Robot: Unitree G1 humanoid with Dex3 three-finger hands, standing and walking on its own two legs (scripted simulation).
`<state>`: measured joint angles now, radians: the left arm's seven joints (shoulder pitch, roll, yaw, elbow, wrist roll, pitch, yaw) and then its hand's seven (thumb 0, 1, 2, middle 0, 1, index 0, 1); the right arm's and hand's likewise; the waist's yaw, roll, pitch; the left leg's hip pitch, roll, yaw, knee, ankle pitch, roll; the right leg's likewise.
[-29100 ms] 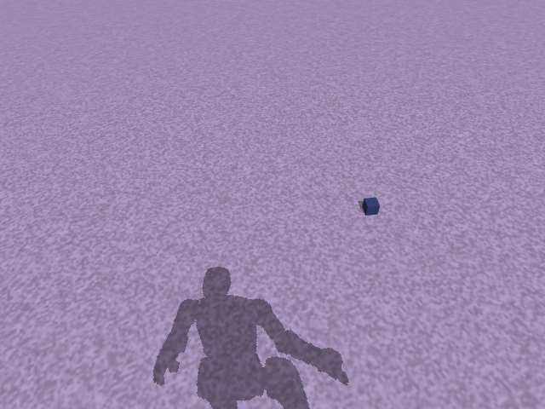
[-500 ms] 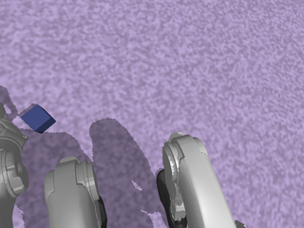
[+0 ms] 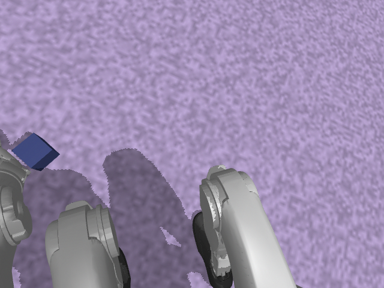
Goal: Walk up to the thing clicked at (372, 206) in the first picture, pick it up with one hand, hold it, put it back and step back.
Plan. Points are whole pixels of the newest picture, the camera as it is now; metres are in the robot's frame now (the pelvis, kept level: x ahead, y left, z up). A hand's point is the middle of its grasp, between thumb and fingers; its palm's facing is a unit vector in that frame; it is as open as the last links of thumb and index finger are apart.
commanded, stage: rise first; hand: left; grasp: from above
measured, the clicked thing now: (37, 152) +0.46 +0.28 -0.29
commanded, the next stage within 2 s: approach in 0.76 s
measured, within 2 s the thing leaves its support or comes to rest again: neither
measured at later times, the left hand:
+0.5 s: hand out of the picture +0.43 +0.32 -0.18, palm faces -0.28 -0.31 -0.91, open 13.5 cm
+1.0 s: hand (1, 160) +0.43 +0.31 -0.18, palm faces -0.28 -0.29 -0.91, open 13.6 cm
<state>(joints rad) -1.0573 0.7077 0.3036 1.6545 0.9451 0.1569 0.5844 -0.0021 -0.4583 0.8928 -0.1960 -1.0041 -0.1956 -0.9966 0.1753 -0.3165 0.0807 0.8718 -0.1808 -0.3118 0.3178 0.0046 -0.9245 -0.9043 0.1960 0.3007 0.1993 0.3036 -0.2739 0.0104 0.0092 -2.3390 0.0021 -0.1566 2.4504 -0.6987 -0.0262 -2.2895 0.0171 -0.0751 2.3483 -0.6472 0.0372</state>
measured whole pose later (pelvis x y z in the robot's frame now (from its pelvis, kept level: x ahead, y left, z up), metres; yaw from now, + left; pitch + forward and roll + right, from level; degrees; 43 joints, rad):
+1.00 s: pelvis +0.00 +0.00 +0.00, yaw +0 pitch +33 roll -7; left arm -1.05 0.69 0.29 1.70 0.96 0.13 0.64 0.00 -0.47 0.90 -0.20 -1.01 -0.19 -1.01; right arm 0.17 -0.33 0.07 0.90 -0.20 -0.34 0.34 0.00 -0.92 -0.90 0.20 0.30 0.20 0.30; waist -0.27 0.01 0.00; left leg -2.33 0.00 -0.16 2.45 -0.69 -0.03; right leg -2.29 0.02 -0.08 2.35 -0.64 0.03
